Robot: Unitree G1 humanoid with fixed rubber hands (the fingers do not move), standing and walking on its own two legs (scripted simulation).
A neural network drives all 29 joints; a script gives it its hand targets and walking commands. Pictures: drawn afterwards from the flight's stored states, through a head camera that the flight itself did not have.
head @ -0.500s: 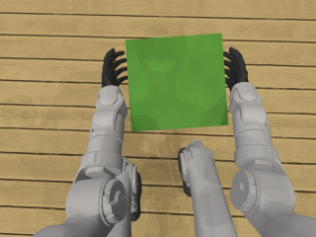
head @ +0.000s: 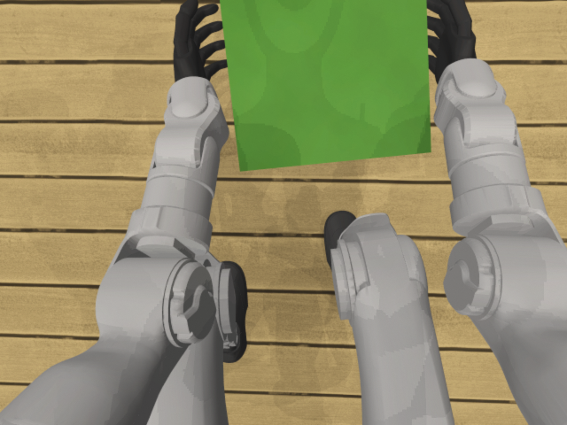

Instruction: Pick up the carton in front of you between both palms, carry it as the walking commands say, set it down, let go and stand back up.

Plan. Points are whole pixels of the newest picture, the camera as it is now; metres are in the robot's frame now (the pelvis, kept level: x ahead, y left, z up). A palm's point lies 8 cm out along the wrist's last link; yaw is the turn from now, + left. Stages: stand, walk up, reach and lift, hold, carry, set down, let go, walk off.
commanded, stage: set down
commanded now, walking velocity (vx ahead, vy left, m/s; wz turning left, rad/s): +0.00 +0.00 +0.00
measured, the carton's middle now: (318, 89) +0.48 -0.14 -0.24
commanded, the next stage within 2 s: none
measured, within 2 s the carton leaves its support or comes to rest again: rests again in 0.48 s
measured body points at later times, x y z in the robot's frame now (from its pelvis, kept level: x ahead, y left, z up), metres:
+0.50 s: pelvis -0.01 +0.00 -0.03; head +0.33 -0.07 +0.25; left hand +0.52 +0.01 -0.19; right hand +0.47 -0.29 -0.20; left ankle +0.10 +0.12 -0.37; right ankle +0.14 -0.13 -0.37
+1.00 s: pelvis -0.01 +0.01 -0.04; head +0.33 -0.06 +0.24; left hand +0.53 +0.02 -0.20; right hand +0.47 -0.29 -0.21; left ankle +0.10 +0.12 -0.37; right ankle +0.14 -0.13 -0.37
